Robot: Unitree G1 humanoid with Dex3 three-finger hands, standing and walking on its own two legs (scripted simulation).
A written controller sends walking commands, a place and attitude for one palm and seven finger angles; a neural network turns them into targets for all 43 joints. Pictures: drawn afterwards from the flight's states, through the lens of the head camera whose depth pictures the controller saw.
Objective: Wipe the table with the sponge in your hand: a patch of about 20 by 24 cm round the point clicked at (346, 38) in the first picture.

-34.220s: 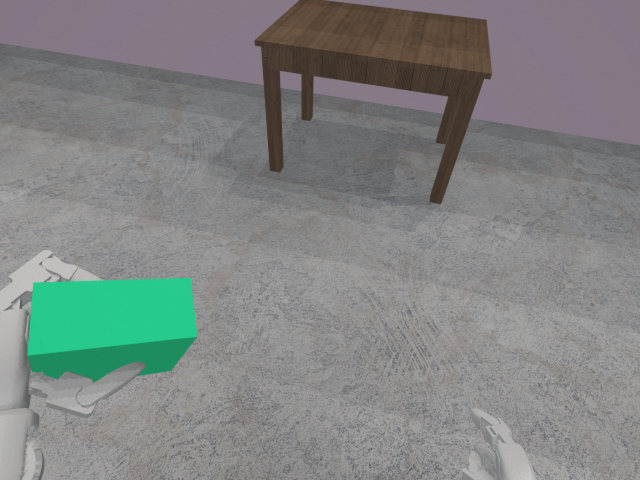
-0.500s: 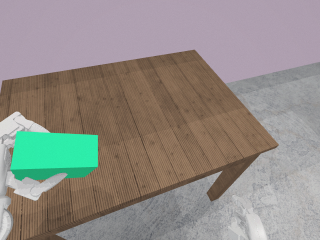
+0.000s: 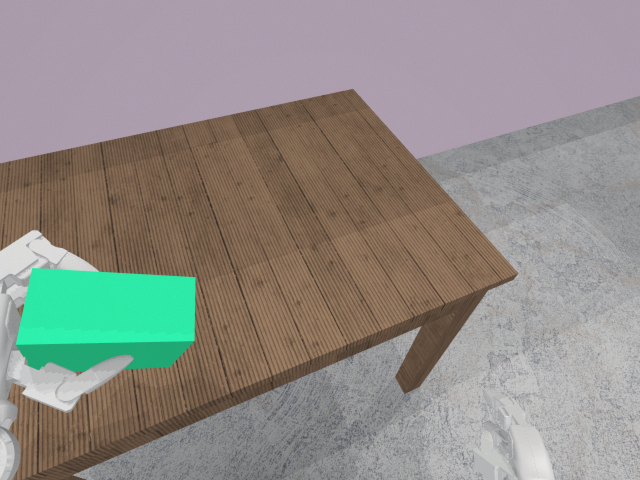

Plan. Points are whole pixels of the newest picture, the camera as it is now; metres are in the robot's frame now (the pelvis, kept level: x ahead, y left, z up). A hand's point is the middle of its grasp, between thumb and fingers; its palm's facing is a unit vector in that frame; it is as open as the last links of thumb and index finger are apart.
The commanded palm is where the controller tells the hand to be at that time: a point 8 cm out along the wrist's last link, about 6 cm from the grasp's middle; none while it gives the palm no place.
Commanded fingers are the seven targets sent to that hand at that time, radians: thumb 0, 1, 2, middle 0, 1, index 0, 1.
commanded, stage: shuffle to correct the standing spot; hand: left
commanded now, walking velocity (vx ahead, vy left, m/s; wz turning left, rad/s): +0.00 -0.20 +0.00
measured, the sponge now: (137, 326) +0.23 +0.20 +0.13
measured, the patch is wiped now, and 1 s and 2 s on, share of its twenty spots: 0.00 0.00 0.00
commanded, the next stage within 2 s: come to a stop and stand still in 0.08 s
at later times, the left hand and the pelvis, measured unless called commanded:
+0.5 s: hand (19, 296) +0.23 +0.28 +0.18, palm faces +0.40 -0.78 -0.49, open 10.2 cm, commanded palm +0.15 +0.28 +0.18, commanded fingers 0.00 0.10 1.30 -1.20 -1.60 -1.20 -1.60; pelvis -0.01 +0.00 +0.00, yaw +0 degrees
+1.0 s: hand out of the picture +0.22 +0.34 +0.16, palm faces +0.38 -0.86 -0.35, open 10.2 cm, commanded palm +0.15 +0.37 +0.18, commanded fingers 0.00 0.10 1.30 -1.20 -1.60 -1.20 -1.60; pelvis +0.00 +0.09 +0.00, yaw +1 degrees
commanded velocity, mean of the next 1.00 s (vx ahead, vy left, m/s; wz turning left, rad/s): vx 0.00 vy -0.03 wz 0.00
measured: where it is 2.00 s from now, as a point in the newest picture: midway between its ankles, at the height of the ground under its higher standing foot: outside the picture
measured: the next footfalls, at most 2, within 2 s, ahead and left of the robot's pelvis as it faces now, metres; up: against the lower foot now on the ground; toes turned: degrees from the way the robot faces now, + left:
none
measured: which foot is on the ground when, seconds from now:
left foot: down 0.00-1.00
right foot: down 0.00-1.00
